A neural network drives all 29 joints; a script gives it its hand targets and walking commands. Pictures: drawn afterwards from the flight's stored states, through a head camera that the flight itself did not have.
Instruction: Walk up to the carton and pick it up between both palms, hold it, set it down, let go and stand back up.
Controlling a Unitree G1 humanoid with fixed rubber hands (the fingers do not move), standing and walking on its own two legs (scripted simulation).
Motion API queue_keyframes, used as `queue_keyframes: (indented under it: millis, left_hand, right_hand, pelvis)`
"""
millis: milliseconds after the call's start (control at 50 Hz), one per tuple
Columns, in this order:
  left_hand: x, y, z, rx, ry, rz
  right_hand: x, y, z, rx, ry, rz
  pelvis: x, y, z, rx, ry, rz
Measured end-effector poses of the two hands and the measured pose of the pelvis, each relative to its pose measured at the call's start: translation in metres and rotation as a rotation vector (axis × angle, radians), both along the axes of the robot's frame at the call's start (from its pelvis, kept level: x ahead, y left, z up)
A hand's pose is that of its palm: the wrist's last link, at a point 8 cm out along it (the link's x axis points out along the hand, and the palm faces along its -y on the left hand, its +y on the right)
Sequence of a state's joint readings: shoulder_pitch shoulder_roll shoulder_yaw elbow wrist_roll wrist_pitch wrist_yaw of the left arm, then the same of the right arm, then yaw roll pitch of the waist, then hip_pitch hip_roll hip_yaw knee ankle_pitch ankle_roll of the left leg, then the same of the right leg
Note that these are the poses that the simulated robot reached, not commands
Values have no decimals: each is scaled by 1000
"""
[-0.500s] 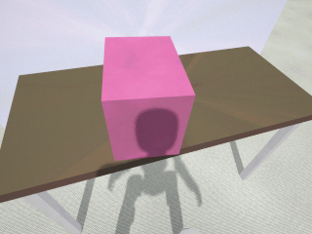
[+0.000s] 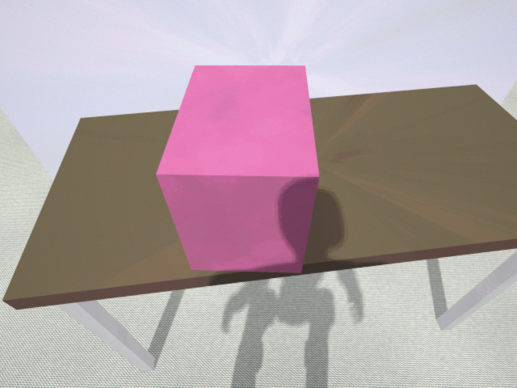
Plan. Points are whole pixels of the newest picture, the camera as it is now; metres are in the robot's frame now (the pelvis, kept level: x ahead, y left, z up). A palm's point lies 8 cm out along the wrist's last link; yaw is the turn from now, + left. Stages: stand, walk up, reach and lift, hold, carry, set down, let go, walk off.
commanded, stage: walk up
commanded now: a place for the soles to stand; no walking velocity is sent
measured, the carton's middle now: (247, 168) +0.48 +0.03 +0.07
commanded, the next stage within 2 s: none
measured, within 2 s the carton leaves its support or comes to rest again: neither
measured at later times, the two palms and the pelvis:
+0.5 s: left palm out of the picture +0.04 +0.28 -0.12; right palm out of the picture +0.05 -0.23 -0.12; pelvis +0.01 +0.02 +0.01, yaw +1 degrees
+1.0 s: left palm out of the picture -0.03 +0.34 -0.12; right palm out of the picture +0.11 -0.19 -0.12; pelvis +0.01 +0.07 +0.00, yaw +2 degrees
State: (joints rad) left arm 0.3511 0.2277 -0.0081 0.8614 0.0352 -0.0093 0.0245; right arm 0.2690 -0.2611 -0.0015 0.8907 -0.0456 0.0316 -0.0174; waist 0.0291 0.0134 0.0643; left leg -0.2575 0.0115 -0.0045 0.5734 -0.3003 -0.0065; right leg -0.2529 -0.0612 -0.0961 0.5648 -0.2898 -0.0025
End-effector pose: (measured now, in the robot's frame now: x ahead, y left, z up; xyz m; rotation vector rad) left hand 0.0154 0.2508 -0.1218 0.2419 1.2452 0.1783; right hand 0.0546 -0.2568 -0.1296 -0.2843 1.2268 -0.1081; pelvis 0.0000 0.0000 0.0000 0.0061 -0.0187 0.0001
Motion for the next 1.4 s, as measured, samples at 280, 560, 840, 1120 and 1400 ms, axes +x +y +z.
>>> queue_keyframes:
  millis: [280, 560, 840, 1120, 1400]
  left_hand:
    - [31, 18, -2, -38, -44, -66]
    - [25, 26, 0, -7, -14, -57]
    - [-5, 38, 1, 43, 40, 2]
    - [-15, 137, -20, 10, 82, 21]
    - [31, 153, -6, 24, 79, -115]
  right_hand:
    - [14, 36, 8, 40, -41, -30]
    - [-13, 20, 5, 10, 41, -32]
    - [1, 13, 6, -21, 62, 62]
    - [42, 121, 3, 9, -45, 39]
    - [-19, 123, 17, -51, -46, -132]
  pelvis:
    - [12, 22, 5, -12, -2, -1]
    - [11, 20, 6, -14, -4, 17]
    - [9, 25, 3, -24, -7, 45]
    - [11, 115, -10, -15, -42, 28]
    - [8, 130, 3, -19, -17, -65]
